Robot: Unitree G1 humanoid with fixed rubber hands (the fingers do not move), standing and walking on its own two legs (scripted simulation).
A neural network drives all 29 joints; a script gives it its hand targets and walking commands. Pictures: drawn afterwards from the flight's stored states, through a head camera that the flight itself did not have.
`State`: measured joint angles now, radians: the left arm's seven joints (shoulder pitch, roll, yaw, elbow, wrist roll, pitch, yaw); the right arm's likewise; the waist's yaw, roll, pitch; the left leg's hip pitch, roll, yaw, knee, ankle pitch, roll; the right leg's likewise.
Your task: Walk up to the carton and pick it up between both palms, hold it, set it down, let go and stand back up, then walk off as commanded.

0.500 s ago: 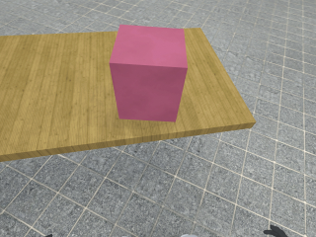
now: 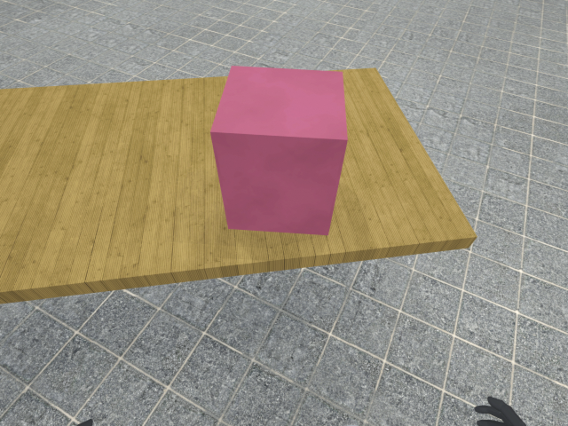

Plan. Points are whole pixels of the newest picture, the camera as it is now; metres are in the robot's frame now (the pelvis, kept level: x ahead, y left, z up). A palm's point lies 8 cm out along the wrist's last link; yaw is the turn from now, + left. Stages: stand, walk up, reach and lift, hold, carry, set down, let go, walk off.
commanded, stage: walk off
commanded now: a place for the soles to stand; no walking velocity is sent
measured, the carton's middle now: (282, 154) +0.61 -0.01 +0.01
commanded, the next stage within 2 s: stand in 0.88 s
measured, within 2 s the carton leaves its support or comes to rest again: neither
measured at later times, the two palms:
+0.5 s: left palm out of the picture +0.06 +0.34 -0.10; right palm out of the picture +0.08 -0.27 -0.09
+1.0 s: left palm out of the picture +0.07 +0.34 -0.10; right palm out of the picture +0.09 -0.27 -0.09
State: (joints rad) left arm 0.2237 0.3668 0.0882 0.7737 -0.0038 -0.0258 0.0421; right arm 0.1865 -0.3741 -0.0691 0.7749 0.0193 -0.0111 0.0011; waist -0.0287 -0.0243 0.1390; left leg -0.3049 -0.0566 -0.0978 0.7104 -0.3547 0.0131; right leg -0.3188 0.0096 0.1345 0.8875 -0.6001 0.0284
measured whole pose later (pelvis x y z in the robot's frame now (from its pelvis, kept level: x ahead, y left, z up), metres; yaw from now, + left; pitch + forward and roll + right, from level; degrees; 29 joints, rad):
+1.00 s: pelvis -0.02 +0.03 +0.00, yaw +1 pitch -2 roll +0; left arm 0.22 0.37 0.09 0.82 0.02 -0.02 0.02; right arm 0.17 -0.37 -0.05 0.79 0.02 -0.01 0.02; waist -0.03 0.00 0.11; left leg -0.34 -0.05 -0.09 0.70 -0.32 0.01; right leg -0.31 -0.01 0.11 0.69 -0.34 0.02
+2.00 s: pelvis -0.02 +0.02 +0.01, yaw +1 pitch +0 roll +1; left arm 0.22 0.37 0.09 0.85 0.01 -0.02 0.01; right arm 0.13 -0.37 -0.03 0.91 0.02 -0.02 0.01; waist -0.03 0.00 0.02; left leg -0.32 -0.05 -0.09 0.59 -0.27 -0.01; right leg -0.31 -0.01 0.11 0.61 -0.30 0.03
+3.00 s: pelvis -0.02 +0.02 +0.01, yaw +1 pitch +0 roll +1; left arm 0.22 0.37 0.09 0.90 0.01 -0.02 0.01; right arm 0.13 -0.37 -0.01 0.95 0.02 -0.02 0.01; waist -0.03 0.00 0.00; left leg -0.31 -0.05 -0.09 0.54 -0.23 -0.01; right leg -0.31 -0.02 0.11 0.57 -0.27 0.03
